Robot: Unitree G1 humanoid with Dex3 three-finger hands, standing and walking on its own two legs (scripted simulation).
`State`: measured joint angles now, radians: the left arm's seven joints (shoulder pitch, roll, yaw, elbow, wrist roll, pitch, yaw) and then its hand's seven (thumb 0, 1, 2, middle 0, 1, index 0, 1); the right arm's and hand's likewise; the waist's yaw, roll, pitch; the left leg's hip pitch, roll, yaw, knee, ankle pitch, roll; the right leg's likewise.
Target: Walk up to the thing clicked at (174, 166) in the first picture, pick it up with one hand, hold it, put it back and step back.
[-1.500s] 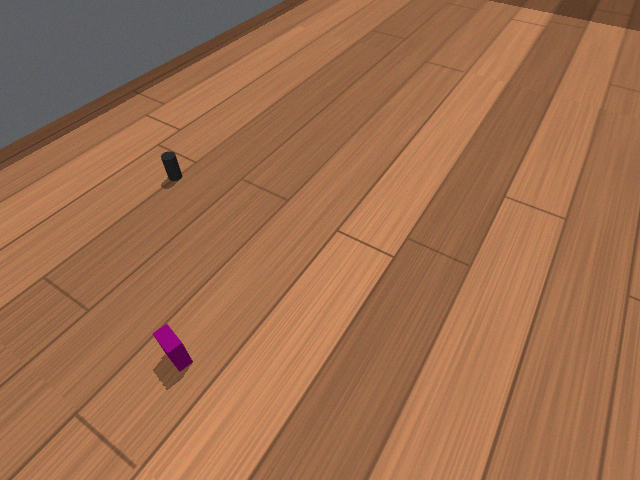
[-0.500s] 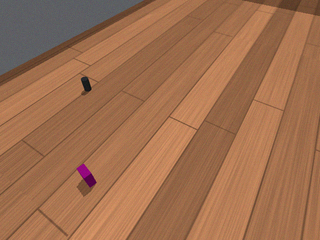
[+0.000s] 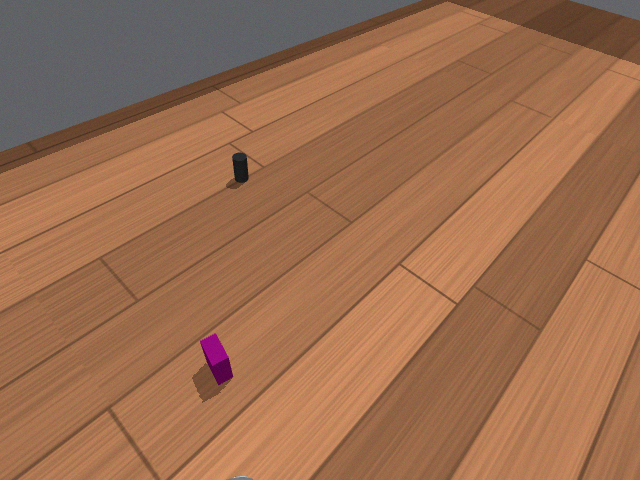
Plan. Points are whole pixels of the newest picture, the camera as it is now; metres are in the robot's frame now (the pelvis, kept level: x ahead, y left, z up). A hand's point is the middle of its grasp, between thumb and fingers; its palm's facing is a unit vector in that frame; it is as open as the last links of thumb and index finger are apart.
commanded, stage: walk up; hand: left
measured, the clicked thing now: (240, 167) +1.52 +0.35 -0.69
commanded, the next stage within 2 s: none
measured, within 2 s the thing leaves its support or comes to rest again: neither
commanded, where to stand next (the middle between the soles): +1.15 +0.09 m, yaw +8 degrees
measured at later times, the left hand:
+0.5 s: hand (137, 335) +0.35 +0.30 -0.11, palm faces +0.03 -0.92 -0.39, open 7.4 cm
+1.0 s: hand (143, 295) +0.45 +0.33 -0.15, palm faces +0.13 -0.93 -0.34, open 7.4 cm
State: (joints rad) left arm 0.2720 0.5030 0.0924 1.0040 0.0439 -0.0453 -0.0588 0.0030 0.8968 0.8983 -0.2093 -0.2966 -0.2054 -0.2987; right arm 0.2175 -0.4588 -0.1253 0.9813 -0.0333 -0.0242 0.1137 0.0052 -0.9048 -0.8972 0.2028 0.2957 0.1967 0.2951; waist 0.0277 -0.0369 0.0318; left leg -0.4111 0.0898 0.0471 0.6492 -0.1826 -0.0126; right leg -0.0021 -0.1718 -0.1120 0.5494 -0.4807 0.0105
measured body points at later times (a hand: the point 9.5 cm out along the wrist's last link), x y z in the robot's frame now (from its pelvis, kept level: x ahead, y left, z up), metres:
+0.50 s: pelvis +0.25 +0.01 +0.00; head +0.26 +0.00 +0.45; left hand +0.35 +0.35 -0.09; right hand +0.27 -0.31 -0.13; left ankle +0.09 +0.14 -0.71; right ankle +0.37 -0.10 -0.72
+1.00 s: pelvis +0.49 +0.06 +0.00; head +0.51 +0.08 +0.45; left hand +0.44 +0.38 -0.13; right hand +0.67 -0.24 -0.08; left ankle +0.56 +0.18 -0.72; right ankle +0.39 -0.10 -0.67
